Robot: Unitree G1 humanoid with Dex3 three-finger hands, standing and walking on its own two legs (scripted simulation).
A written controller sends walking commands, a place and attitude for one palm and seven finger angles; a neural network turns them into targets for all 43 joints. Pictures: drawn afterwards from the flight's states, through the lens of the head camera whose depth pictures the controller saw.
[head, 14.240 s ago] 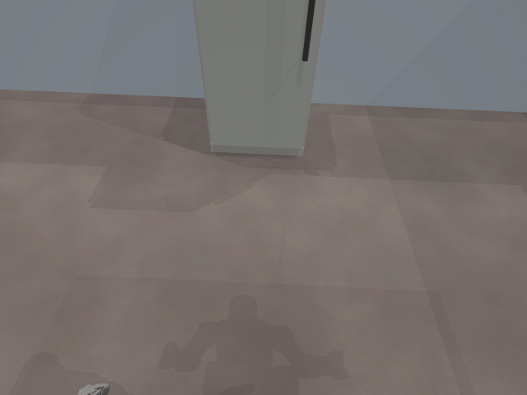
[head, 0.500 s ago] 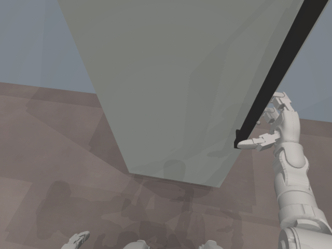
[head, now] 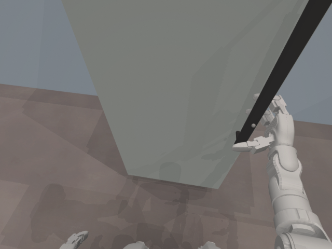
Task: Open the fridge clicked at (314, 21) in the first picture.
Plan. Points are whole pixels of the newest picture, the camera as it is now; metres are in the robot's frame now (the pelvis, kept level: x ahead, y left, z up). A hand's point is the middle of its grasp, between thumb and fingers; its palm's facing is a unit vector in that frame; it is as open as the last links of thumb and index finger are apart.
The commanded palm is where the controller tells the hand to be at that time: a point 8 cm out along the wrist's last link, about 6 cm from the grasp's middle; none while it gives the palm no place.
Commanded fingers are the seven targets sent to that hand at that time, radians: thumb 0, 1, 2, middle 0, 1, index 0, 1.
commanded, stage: slide the fingers in behind the handle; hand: right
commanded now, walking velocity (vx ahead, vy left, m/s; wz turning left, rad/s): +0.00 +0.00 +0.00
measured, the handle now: (267, 85) +0.48 -0.17 +0.15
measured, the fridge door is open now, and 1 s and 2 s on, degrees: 0 0 0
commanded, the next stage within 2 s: grip the handle and tug to test in 0.66 s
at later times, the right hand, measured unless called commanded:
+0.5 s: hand (249, 122) +0.43 -0.15 +0.07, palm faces +0.03 +1.00 +0.00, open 14.0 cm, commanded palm +0.40 -0.21 +0.08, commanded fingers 0.00 0.50 -0.30 0.30 1.20 0.30 1.20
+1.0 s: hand (250, 124) +0.42 -0.15 +0.08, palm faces +0.04 +1.00 -0.01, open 12.6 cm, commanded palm +0.39 -0.21 +0.08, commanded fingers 0.00 -0.11 -0.56 0.37 1.29 0.37 1.29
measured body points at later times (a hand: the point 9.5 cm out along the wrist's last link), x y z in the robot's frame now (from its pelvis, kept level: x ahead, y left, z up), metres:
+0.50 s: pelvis +0.00 +0.00 +0.00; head +0.06 -0.01 +0.44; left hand +0.07 +0.26 -0.12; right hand +0.42 -0.21 +0.07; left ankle -0.01 +0.11 -0.69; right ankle +0.04 -0.13 -0.69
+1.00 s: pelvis +0.01 -0.01 +0.00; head +0.06 -0.01 +0.45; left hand +0.09 +0.25 -0.11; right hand +0.41 -0.21 +0.08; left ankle -0.01 +0.11 -0.69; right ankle +0.04 -0.13 -0.69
